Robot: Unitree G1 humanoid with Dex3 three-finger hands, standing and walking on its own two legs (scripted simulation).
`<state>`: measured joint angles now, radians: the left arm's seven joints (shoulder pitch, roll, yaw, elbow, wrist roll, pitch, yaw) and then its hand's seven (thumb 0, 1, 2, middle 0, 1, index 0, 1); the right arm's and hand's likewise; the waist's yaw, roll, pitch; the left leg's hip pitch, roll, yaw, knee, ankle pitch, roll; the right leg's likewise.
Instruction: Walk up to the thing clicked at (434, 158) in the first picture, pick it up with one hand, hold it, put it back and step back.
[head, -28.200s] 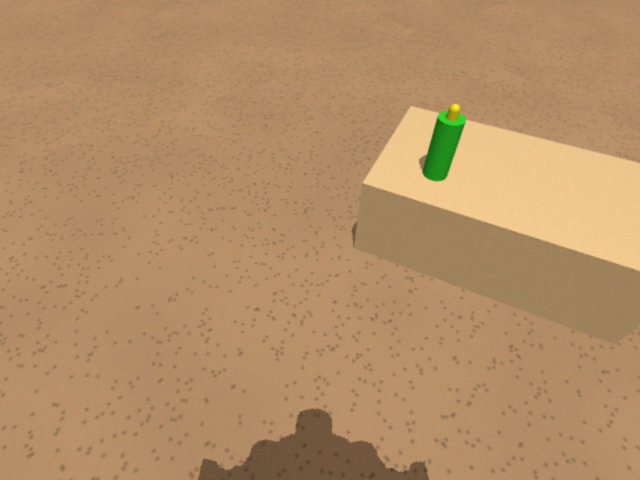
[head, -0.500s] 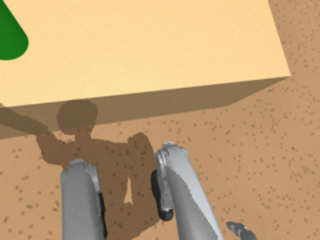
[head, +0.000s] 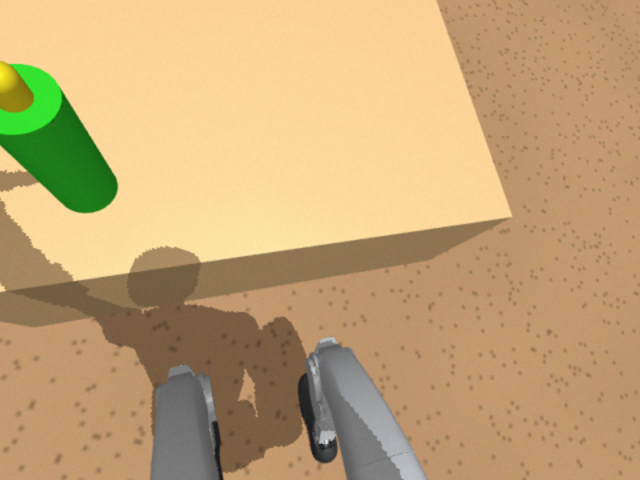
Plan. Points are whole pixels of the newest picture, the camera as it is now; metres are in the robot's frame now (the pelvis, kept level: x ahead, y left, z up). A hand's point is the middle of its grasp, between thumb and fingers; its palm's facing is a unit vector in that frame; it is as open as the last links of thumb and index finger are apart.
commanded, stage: home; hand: left
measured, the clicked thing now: (51, 142) +0.57 +0.25 -0.11
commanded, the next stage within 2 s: none
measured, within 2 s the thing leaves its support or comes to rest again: neither
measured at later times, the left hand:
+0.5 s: hand out of the picture +0.36 +0.27 +0.04, palm faces +0.26 -0.90 -0.34, open 17.2 cm
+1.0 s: hand out of the picture +0.19 +0.18 +0.06, palm faces +0.23 -0.93 -0.27, open 17.3 cm
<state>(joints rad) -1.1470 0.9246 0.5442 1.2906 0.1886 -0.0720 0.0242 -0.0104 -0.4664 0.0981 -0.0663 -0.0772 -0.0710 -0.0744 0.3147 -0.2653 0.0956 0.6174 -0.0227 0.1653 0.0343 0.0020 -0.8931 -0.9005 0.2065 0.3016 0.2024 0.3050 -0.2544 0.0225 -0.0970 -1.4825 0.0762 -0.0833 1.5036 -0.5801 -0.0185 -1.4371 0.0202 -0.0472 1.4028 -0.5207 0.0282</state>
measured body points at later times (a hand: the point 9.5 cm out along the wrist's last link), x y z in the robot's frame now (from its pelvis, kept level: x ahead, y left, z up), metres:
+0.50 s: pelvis +0.04 +0.00 +0.12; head +0.12 +0.03 +0.56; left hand +0.34 +0.31 +0.06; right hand +0.16 -0.25 +0.01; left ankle +0.04 +0.13 -0.57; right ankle +0.06 -0.14 -0.57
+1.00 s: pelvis +0.05 -0.02 +0.13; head +0.07 -0.02 +0.58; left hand +0.17 +0.23 +0.08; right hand +0.25 -0.23 +0.05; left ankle +0.04 +0.13 -0.57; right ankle +0.06 -0.14 -0.57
